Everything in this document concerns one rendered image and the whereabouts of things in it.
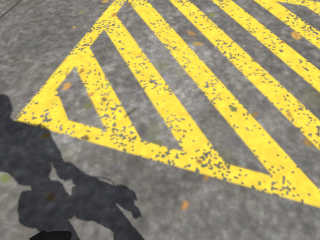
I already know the left robot hand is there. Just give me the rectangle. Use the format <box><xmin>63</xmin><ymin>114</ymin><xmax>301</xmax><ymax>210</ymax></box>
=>
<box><xmin>29</xmin><ymin>230</ymin><xmax>72</xmax><ymax>240</ymax></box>

